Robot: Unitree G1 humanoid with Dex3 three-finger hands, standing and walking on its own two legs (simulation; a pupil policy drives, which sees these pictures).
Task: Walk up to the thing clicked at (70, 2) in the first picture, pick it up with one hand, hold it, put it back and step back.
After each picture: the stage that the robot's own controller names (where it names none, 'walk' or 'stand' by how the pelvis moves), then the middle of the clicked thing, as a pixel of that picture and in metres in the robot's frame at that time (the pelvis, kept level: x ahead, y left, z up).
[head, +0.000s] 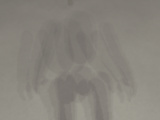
stand; (70, 0) +2.19 +0.28 -0.72
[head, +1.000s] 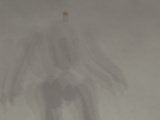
walk; (65, 16) +2.04 +0.27 -0.70
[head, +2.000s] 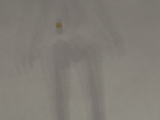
walk; (59, 28) +1.44 +0.31 -0.71
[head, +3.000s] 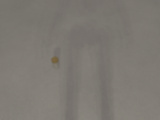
walk; (55, 63) +0.96 +0.30 -0.71
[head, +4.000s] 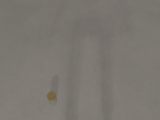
walk; (52, 98) +0.59 +0.25 -0.72
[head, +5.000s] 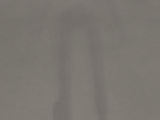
walk; out of the picture +0.34 +0.19 -0.71
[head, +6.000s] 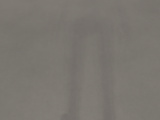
stand; out of the picture +0.29 +0.20 -0.72
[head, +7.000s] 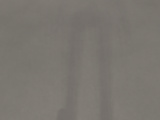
stand; out of the picture +0.29 +0.21 -0.72
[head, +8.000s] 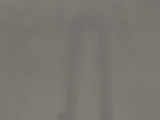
stand; out of the picture +0.27 +0.22 -0.73
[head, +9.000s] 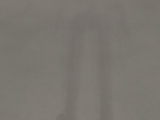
stand; out of the picture +0.27 +0.23 -0.73
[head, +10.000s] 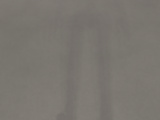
go down; out of the picture +0.26 +0.23 -0.73
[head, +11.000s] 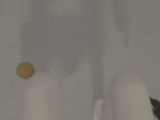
go down; (27, 72) +0.36 +0.23 -0.31
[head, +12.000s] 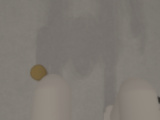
approach; (40, 74) +0.35 +0.22 -0.31
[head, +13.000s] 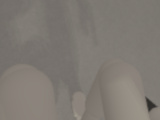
close in; out of the picture +0.34 +0.25 -0.22
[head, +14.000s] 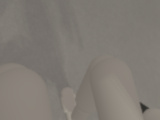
close; out of the picture +0.36 +0.26 -0.22
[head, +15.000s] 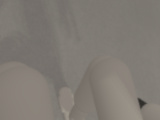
lift; out of the picture +0.35 +0.26 -0.22
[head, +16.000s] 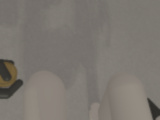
lift; (4, 80) +0.29 +0.27 -0.12
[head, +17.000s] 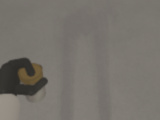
lift; (33, 83) +0.32 +0.18 +0.03
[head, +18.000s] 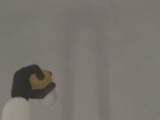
hold; (44, 89) +0.32 +0.16 -0.01
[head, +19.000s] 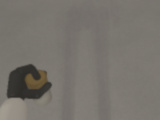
crouch; (39, 88) +0.32 +0.18 -0.01
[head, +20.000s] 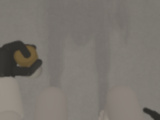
crouch; (29, 63) +0.38 +0.20 -0.10
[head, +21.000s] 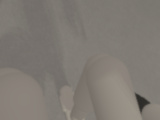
lower; out of the picture +0.39 +0.29 -0.22
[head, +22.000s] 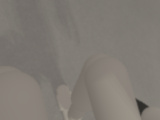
lower; out of the picture +0.39 +0.28 -0.22
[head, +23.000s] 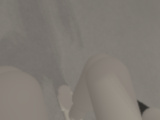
lower; out of the picture +0.38 +0.28 -0.22
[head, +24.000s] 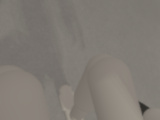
lower; out of the picture +0.38 +0.28 -0.22
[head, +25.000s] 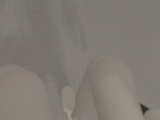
loosen; out of the picture +0.36 +0.27 -0.22
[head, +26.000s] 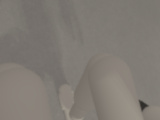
withdraw; out of the picture +0.36 +0.26 -0.22
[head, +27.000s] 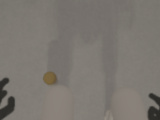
walk; (51, 79) +0.38 +0.20 -0.42
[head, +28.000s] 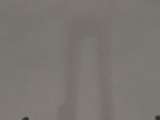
stand; out of the picture +0.30 +0.18 -0.66
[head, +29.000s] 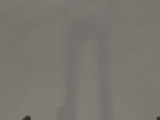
stand; out of the picture +0.31 +0.20 -0.67
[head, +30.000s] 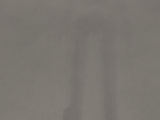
stand; out of the picture +0.32 +0.18 -0.71
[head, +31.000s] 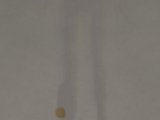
walk; (60, 114) +0.36 +0.15 -0.71
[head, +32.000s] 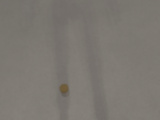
walk; (64, 90) +0.53 +0.18 -0.69
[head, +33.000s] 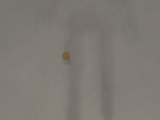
walk; (66, 58) +0.85 +0.21 -0.69
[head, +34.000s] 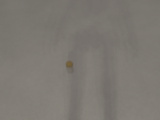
stand; (69, 67) +0.94 +0.19 -0.71
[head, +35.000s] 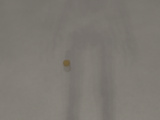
stand; (66, 66) +0.96 +0.21 -0.72
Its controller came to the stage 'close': yes
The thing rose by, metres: 0.72
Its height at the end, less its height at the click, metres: +0.00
